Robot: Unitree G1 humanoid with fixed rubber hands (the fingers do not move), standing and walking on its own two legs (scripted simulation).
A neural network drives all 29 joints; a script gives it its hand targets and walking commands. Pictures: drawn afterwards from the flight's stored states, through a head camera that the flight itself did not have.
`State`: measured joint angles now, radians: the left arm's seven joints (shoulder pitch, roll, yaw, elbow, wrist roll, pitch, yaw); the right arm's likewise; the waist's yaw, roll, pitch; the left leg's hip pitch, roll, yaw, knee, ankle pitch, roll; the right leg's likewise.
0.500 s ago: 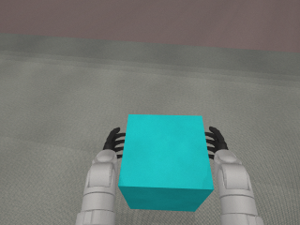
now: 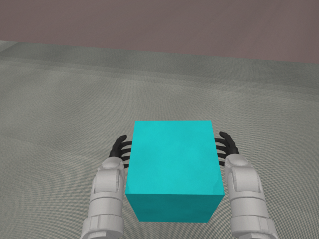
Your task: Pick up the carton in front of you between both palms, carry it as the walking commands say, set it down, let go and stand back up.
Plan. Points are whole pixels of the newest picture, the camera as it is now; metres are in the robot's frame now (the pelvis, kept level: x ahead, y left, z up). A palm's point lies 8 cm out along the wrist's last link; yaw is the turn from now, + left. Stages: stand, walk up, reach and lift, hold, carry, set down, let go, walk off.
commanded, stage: hold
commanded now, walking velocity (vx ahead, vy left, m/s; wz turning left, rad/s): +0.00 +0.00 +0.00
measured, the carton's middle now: (172, 174) +0.30 +0.00 -0.04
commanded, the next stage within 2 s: set down in 0.08 s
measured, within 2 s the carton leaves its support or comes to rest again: neither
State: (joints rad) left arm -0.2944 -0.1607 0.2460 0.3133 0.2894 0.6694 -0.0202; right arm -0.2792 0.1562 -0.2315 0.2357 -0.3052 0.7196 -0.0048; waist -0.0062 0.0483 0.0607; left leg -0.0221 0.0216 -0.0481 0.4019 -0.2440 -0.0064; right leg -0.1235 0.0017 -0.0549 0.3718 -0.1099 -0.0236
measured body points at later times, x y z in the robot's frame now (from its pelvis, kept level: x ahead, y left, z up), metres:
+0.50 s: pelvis -0.01 +0.01 -0.02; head +0.05 -0.02 +0.42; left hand +0.36 +0.13 -0.02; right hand +0.34 -0.17 -0.03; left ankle +0.00 +0.14 -0.74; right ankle +0.07 -0.10 -0.74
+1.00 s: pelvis -0.03 +0.04 -0.13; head +0.20 +0.01 +0.25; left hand +0.43 +0.11 -0.21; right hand +0.37 -0.19 -0.21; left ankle +0.00 +0.14 -0.74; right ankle +0.07 -0.10 -0.74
